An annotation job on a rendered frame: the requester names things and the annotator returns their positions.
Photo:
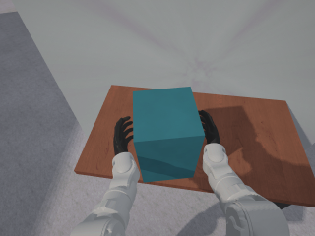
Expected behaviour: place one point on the right robot upper arm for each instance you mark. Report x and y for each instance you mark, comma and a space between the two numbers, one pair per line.
255, 218

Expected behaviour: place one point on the robot right forearm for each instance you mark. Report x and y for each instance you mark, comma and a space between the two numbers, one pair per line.
225, 183

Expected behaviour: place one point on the table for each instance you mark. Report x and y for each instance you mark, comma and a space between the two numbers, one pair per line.
259, 136

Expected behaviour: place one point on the robot left hand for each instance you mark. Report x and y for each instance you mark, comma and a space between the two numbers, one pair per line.
120, 142

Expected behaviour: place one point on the left robot upper arm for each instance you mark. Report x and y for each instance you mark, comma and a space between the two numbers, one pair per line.
100, 227

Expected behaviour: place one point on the robot right hand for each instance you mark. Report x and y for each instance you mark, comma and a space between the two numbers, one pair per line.
211, 131

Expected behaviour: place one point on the carton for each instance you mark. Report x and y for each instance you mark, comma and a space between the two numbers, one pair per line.
167, 133

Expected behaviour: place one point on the robot left forearm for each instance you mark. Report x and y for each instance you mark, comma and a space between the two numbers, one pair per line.
121, 193

